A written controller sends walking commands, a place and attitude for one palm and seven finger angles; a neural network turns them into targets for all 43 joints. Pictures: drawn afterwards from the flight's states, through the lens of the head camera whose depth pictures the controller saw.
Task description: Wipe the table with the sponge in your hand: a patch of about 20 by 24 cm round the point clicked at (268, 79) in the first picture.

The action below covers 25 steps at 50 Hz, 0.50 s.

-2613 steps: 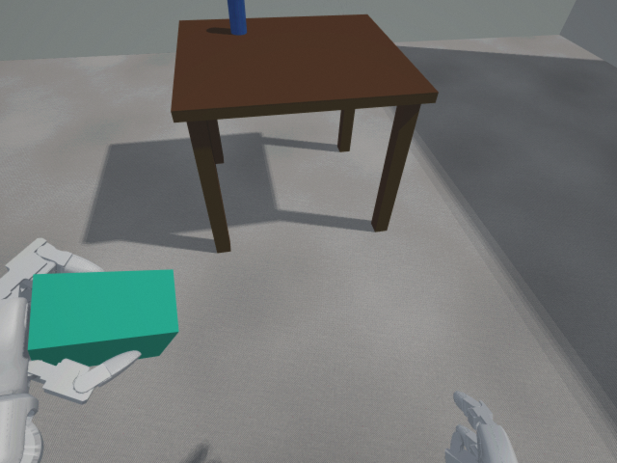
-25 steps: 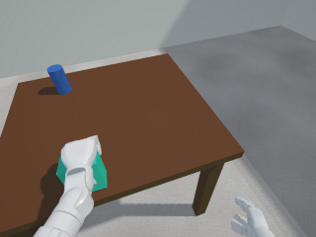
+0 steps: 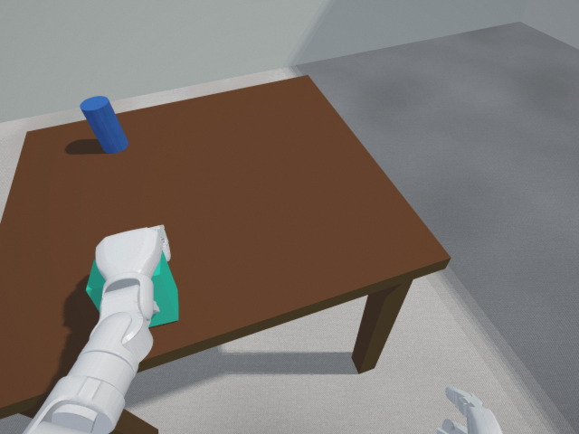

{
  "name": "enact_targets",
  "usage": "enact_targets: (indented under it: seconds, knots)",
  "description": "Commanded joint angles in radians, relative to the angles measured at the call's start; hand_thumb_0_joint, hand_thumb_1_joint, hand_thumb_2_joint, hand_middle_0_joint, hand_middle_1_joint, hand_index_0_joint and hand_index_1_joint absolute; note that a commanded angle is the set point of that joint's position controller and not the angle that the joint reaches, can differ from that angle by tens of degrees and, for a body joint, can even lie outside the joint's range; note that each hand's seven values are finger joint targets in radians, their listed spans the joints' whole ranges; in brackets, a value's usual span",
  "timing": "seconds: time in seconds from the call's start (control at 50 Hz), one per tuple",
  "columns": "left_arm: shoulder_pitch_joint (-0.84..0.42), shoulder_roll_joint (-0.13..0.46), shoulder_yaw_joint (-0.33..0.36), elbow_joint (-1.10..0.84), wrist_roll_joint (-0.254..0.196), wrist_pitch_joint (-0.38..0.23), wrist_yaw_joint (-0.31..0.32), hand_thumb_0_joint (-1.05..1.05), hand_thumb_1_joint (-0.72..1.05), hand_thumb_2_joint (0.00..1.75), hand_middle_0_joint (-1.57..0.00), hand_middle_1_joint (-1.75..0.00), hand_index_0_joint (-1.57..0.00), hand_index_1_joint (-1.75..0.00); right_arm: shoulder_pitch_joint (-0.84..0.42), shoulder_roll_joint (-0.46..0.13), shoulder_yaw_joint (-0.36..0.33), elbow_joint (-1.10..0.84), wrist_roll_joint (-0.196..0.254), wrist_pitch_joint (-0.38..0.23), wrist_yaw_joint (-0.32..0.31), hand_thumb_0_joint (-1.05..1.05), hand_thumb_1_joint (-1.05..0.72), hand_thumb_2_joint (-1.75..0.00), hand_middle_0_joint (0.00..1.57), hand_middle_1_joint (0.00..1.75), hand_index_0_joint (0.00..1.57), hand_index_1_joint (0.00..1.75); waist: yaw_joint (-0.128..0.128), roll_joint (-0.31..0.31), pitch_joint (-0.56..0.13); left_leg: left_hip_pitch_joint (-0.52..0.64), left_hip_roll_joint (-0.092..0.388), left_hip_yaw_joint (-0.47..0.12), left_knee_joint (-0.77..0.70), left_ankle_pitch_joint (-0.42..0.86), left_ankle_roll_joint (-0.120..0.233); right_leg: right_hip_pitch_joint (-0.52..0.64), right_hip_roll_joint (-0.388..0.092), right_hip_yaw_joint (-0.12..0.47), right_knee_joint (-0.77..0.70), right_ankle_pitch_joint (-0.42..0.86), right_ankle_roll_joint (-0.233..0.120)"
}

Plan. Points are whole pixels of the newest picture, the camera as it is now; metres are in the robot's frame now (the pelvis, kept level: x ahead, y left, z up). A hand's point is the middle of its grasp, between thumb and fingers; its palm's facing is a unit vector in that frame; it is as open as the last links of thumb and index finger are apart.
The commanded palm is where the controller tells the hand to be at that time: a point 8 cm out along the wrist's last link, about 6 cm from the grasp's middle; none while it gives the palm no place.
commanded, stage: wipe forward along the middle lane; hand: left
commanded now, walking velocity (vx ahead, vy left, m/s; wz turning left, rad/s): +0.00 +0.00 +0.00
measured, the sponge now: (141, 298) +0.32 +0.28 -0.03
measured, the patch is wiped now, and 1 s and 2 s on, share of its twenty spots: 1.00 1.00 1.00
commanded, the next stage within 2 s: slide back across to the first lane in 1.22 s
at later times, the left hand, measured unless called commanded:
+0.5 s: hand (140, 241) +0.40 +0.30 +0.01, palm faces -0.13 +0.01 -0.99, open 10.5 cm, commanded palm +0.39 +0.29 +0.05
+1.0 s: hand (134, 219) +0.45 +0.32 +0.01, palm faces -0.16 +0.02 -0.99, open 10.5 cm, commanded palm +0.44 +0.31 +0.04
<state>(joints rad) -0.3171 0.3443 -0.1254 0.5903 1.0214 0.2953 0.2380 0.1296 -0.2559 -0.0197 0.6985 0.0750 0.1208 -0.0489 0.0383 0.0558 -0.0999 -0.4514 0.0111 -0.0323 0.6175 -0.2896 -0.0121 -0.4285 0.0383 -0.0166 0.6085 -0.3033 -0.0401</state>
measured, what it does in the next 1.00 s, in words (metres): stands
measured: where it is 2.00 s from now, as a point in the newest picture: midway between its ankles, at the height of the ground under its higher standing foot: outside the picture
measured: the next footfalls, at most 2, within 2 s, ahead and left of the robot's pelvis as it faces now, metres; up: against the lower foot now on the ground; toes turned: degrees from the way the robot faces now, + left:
none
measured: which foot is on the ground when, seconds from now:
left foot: down 0.00-1.00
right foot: down 0.00-1.00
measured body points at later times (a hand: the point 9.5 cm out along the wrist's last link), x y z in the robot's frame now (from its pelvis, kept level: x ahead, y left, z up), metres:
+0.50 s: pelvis -0.02 +0.00 -0.01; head +0.04 -0.01 +0.43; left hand +0.40 +0.29 +0.07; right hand +0.06 -0.27 -0.15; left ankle +0.01 +0.13 -0.73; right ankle +0.00 -0.10 -0.73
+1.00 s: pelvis +0.00 +0.02 -0.02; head +0.08 +0.02 +0.43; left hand +0.45 +0.32 +0.07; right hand +0.05 -0.26 -0.14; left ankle +0.01 +0.13 -0.73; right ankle +0.00 -0.10 -0.73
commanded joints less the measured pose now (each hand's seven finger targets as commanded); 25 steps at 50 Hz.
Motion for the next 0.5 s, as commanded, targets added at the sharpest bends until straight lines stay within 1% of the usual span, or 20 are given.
enact_targets:
  seconds: [0.0,0.02,0.04,0.06,0.1,0.12,0.14,0.16,0.18,0.2,0.22,0.24,0.28,0.3,0.32,0.34,0.4,0.42,0.46,0.48]
  knots:
    - [-0.282,0.204,0.072,0.045,0.022,0.002,0.036,0.00,0.10,1.30,-1.20,-1.60,-1.20,-1.60,-0.066,-0.131,-0.037,-0.115,-0.005,-0.039,-0.015,0.00,-0.90,-0.90,0.20,0.30,0.20,0.30,-0.033,-0.131,-0.160,0.030,-0.044,0.034,-0.034,0.074,0.057,0.041,0.000,0.031,-0.103,0.148,-0.008]
    - [-0.291,0.247,0.107,0.081,0.022,0.004,0.035,0.00,0.10,1.30,-1.20,-1.60,-1.20,-1.60,-0.063,-0.137,-0.033,-0.111,-0.005,-0.036,-0.017,0.00,-0.90,-0.90,0.20,0.30,0.20,0.30,-0.027,-0.130,-0.151,0.010,-0.045,0.026,-0.039,0.058,0.055,0.033,0.004,0.038,-0.107,0.120,-0.011]
    - [-0.328,0.230,0.075,0.103,0.024,-0.002,0.034,0.00,0.10,1.30,-1.20,-1.60,-1.20,-1.60,-0.051,-0.135,-0.032,-0.112,-0.003,-0.034,-0.018,0.00,-0.90,-0.90,0.20,0.30,0.20,0.30,-0.044,-0.115,-0.143,0.001,-0.045,0.033,-0.030,0.038,0.057,0.014,0.001,0.034,-0.101,0.090,-0.007]
    - [-0.375,0.224,0.067,0.113,0.025,-0.011,0.035,0.00,0.10,1.30,-1.20,-1.60,-1.20,-1.60,-0.042,-0.134,-0.033,-0.109,-0.004,-0.035,-0.018,0.00,-0.90,-0.90,0.20,0.30,0.20,0.30,-0.051,-0.120,-0.150,-0.006,-0.043,0.031,-0.026,0.032,0.057,0.000,0.000,0.028,-0.099,0.082,-0.005]
    - [-0.398,0.218,0.056,0.157,0.029,-0.019,0.034,0.00,0.10,1.30,-1.20,-1.60,-1.20,-1.60,-0.030,-0.134,-0.033,-0.106,-0.005,-0.036,-0.018,0.00,-0.90,-0.90,0.20,0.30,0.20,0.30,-0.057,-0.122,-0.150,-0.018,-0.042,0.028,-0.020,0.016,0.057,-0.020,0.000,0.026,-0.097,0.057,-0.004]
    - [-0.419,0.259,0.094,0.168,0.027,-0.025,0.035,0.00,0.10,1.30,-1.20,-1.60,-1.20,-1.60,-0.026,-0.138,-0.033,-0.103,-0.005,-0.035,-0.019,0.00,-0.90,-0.90,0.20,0.30,0.20,0.30,-0.046,-0.103,-0.169,-0.020,-0.040,0.023,-0.023,0.016,0.057,-0.019,0.004,0.032,-0.097,0.050,-0.009]
    - [-0.448,0.252,0.077,0.178,0.028,-0.037,0.037,0.00,0.10,1.30,-1.20,-1.60,-1.20,-1.60,-0.005,-0.136,-0.034,-0.103,-0.006,-0.036,-0.019,0.00,-0.90,-0.90,0.20,0.30,0.20,0.30,-0.059,-0.098,-0.186,-0.022,-0.039,0.028,-0.012,0.017,0.059,-0.018,0.001,0.025,-0.084,0.052,-0.005]
    - [-0.463,0.257,0.082,0.196,0.025,-0.044,0.041,0.00,0.10,1.30,-1.20,-1.60,-1.20,-1.60,0.002,-0.134,-0.034,-0.102,-0.006,-0.036,-0.019,0.00,-0.90,-0.90,0.20,0.30,0.20,0.30,-0.057,-0.097,-0.196,-0.030,-0.040,0.028,-0.006,0.014,0.059,-0.023,0.001,0.025,-0.085,0.048,-0.004]
    - [-0.483,0.244,0.066,0.221,0.025,-0.050,0.042,0.00,0.10,1.30,-1.20,-1.60,-1.20,-1.60,0.009,-0.133,-0.034,-0.097,-0.006,-0.037,-0.019,0.00,-0.90,-0.90,0.20,0.30,0.20,0.30,-0.070,-0.102,-0.184,-0.039,-0.037,0.029,-0.003,0.001,0.059,-0.039,0.001,0.022,-0.084,0.035,-0.002]
    - [-0.502,0.255,0.073,0.236,0.023,-0.057,0.044,0.00,0.10,1.30,-1.20,-1.60,-1.20,-1.60,0.019,-0.135,-0.035,-0.095,-0.007,-0.038,-0.019,0.00,-0.90,-0.90,0.20,0.30,0.20,0.30,-0.073,-0.118,-0.183,-0.053,-0.037,0.029,0.001,-0.008,0.061,-0.041,0.001,0.029,-0.089,0.030,0.001]
    - [-0.516,0.307,0.118,0.257,0.028,-0.065,0.048,0.00,0.10,1.30,-1.20,-1.60,-1.20,-1.60,0.026,-0.142,-0.036,-0.088,-0.009,-0.038,-0.020,0.00,-0.90,-0.90,0.20,0.30,0.20,0.30,-0.067,-0.120,-0.193,-0.065,-0.033,0.021,-0.001,-0.010,0.061,-0.041,0.004,0.031,-0.086,0.021,-0.003]
    - [-0.532,0.287,0.091,0.260,0.026,-0.073,0.050,0.00,0.10,1.30,-1.20,-1.60,-1.20,-1.60,0.040,-0.139,-0.036,-0.088,-0.008,-0.039,-0.020,0.00,-0.90,-0.90,0.20,0.30,0.20,0.30,-0.078,-0.106,-0.209,-0.066,-0.036,0.030,0.010,-0.008,0.063,-0.037,0.002,0.033,-0.081,0.031,0.002]
    - [-0.553,0.302,0.096,0.296,0.025,-0.082,0.055,0.00,0.10,1.30,-1.20,-1.60,-1.20,-1.60,0.060,-0.141,-0.037,-0.084,-0.009,-0.042,-0.018,0.00,-0.90,-0.90,0.20,0.30,0.20,0.30,-0.083,-0.126,-0.216,-0.091,-0.034,0.032,0.018,-0.019,0.064,-0.038,0.001,0.035,-0.081,0.025,0.005]
    - [-0.568,0.325,0.108,0.315,0.031,-0.084,0.058,0.00,0.10,1.30,-1.20,-1.60,-1.20,-1.60,0.065,-0.143,-0.037,-0.078,-0.008,-0.042,-0.018,0.00,-0.90,-0.90,0.20,0.30,0.20,0.30,-0.087,-0.124,-0.210,-0.103,-0.033,0.031,0.022,-0.026,0.064,-0.048,-0.001,0.040,-0.084,0.015,0.006]
    - [-0.584,0.346,0.128,0.315,0.031,-0.090,0.059,0.00,0.10,1.30,-1.20,-1.60,-1.20,-1.60,0.073,-0.146,-0.038,-0.075,-0.010,-0.043,-0.018,0.00,-0.90,-0.90,0.20,0.30,0.20,0.30,-0.080,-0.111,-0.233,-0.105,-0.031,0.026,0.019,-0.017,0.063,-0.039,0.003,0.039,-0.078,0.028,0.002]
    - [-0.601,0.330,0.102,0.325,0.033,-0.094,0.060,0.00,0.10,1.30,-1.20,-1.60,-1.20,-1.60,0.086,-0.145,-0.039,-0.074,-0.010,-0.045,-0.018,0.00,-0.90,-0.90,0.20,0.30,0.20,0.30,-0.097,-0.110,-0.229,-0.104,-0.031,0.029,0.027,-0.019,0.066,-0.050,0.003,0.035,-0.073,0.030,0.006]
    - [-0.601,0.375,0.126,0.372,0.034,-0.094,0.059,0.00,0.10,1.30,-1.20,-1.60,-1.20,-1.60,0.109,-0.148,-0.036,-0.067,-0.010,-0.045,-0.012,0.00,-0.90,-0.90,0.20,0.30,0.20,0.30,-0.092,-0.100,-0.235,-0.135,-0.031,0.034,0.035,-0.018,0.066,-0.037,0.001,0.046,-0.077,0.046,0.006]
    - [-0.635,0.408,0.152,0.369,0.034,-0.098,0.058,0.00,0.10,1.30,-1.20,-1.60,-1.20,-1.60,0.112,-0.154,-0.037,-0.061,-0.011,-0.046,-0.013,0.00,-0.90,-0.90,0.20,0.30,0.20,0.30,-0.091,-0.087,-0.249,-0.133,-0.028,0.029,0.034,-0.005,0.065,-0.032,0.002,0.045,-0.071,0.062,0.003]
    - [-0.647,0.401,0.131,0.384,0.033,-0.102,0.055,0.00,0.10,1.30,-1.20,-1.60,-1.20,-1.60,0.131,-0.152,-0.036,-0.060,-0.009,-0.047,-0.011,0.00,-0.90,-0.90,0.20,0.30,0.20,0.30,-0.103,-0.084,-0.249,-0.145,-0.029,0.034,0.040,-0.012,0.068,-0.037,0.001,0.045,-0.072,0.060,0.008]
    - [-0.653,0.411,0.133,0.402,0.040,-0.104,0.053,0.00,0.10,1.30,-1.20,-1.60,-1.20,-1.60,0.140,-0.155,-0.038,-0.055,-0.010,-0.049,-0.009,0.00,-0.90,-0.90,0.20,0.30,0.20,0.30,-0.109,-0.092,-0.246,-0.150,-0.027,0.034,0.045,-0.007,0.068,-0.041,0.002,0.046,-0.069,0.071,0.008]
